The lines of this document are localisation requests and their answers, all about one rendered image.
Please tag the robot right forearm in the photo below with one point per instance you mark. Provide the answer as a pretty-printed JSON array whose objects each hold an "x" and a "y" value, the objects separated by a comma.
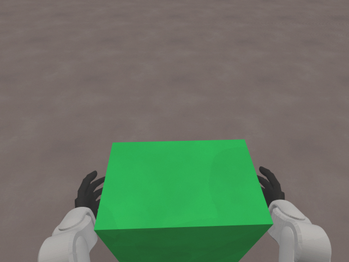
[{"x": 299, "y": 240}]

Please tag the robot left hand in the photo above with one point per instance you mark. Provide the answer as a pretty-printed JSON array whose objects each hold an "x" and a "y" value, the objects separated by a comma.
[{"x": 86, "y": 196}]

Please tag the carton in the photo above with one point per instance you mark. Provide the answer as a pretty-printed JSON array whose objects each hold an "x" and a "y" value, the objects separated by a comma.
[{"x": 181, "y": 201}]

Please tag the robot left forearm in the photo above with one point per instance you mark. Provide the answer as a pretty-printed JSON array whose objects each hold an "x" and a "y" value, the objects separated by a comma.
[{"x": 72, "y": 240}]

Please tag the robot right hand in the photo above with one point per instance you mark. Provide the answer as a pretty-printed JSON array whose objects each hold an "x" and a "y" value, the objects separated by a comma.
[{"x": 272, "y": 190}]

